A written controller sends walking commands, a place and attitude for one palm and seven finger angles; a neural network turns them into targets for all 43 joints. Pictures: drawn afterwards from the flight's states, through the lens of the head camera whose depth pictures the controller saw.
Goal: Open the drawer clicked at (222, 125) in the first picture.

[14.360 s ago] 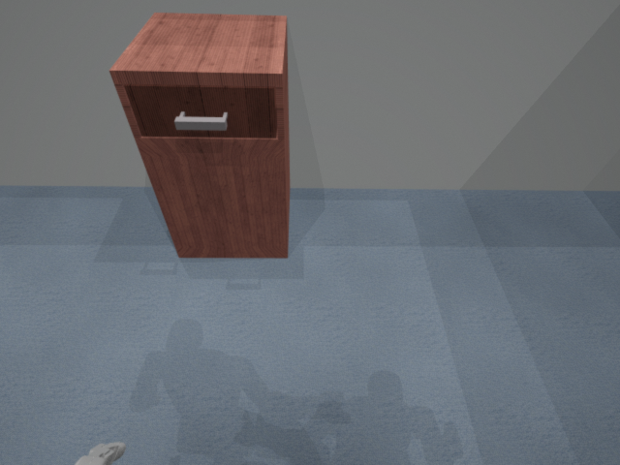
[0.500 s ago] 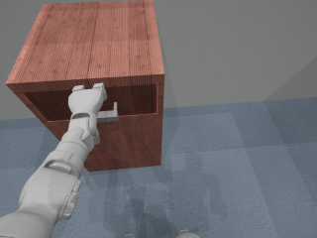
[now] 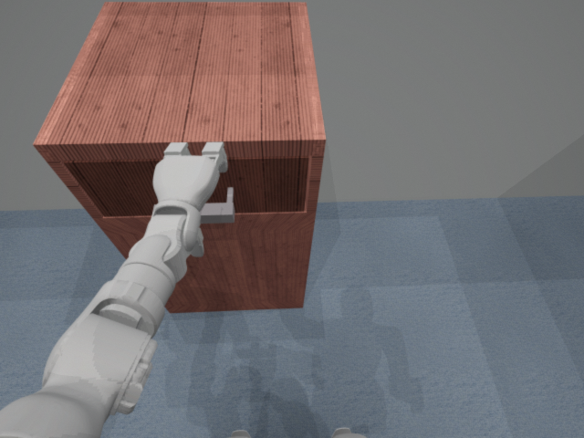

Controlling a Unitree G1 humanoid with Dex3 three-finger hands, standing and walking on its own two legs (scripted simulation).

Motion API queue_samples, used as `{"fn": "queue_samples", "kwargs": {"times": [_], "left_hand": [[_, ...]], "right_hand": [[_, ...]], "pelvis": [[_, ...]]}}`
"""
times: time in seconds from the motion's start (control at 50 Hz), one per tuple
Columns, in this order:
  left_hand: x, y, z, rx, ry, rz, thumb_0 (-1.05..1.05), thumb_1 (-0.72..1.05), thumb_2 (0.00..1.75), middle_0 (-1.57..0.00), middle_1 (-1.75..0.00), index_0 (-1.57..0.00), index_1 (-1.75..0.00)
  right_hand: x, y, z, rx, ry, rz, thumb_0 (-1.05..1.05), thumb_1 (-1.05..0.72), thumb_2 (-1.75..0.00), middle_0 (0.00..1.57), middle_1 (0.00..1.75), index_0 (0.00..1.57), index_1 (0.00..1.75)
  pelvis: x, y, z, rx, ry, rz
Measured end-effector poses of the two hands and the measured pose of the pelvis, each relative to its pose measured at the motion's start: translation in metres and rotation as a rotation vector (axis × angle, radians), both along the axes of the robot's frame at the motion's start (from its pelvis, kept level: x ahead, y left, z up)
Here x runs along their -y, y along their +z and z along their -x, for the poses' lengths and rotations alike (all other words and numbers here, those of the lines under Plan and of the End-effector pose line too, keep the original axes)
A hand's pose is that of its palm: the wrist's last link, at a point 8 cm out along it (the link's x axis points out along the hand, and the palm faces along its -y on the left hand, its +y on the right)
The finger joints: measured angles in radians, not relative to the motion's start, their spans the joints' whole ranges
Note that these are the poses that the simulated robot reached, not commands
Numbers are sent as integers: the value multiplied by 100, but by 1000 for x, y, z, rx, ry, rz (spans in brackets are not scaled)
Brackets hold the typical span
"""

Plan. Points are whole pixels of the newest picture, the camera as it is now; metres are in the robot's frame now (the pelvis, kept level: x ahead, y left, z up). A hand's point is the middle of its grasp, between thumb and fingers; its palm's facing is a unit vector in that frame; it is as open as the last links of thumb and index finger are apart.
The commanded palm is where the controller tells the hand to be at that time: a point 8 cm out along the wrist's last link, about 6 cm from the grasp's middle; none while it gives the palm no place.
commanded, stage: move the hooked fingers above the handle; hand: left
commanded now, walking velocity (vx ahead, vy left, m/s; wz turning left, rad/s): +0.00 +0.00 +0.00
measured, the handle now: (195, 203) +0.51 +0.16 -0.06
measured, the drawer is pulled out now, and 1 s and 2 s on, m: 0.00 0.00 0.00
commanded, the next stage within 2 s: lower the fingers behind the handle in 1.80 s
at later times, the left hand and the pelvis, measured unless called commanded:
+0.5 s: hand (194, 196) +0.47 +0.14 +0.02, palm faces +0.07 -0.06 -1.00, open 13.8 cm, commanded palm +0.44 +0.16 +0.06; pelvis -0.01 +0.00 -0.01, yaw +0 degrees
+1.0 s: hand (188, 202) +0.47 +0.15 +0.01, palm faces +0.08 -0.06 -1.00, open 13.8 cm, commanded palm +0.44 +0.16 +0.05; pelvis -0.02 -0.01 -0.01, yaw +0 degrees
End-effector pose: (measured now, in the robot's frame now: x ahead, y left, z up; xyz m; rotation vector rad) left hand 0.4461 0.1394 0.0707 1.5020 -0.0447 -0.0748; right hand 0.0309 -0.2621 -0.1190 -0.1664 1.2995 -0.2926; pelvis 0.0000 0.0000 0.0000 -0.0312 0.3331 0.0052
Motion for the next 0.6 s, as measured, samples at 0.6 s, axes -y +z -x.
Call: {"fn": "queue_samples", "kwargs": {"times": [0.6], "left_hand": [[1,-1,3,82,94,-49,0,-49,30,-35,-125,-32,-121]], "right_hand": [[9,-6,15,4,-21,-11,1,-91,-90,20,30,20,30]], "pelvis": [[4,-4,11,-9,-36,-15]]}}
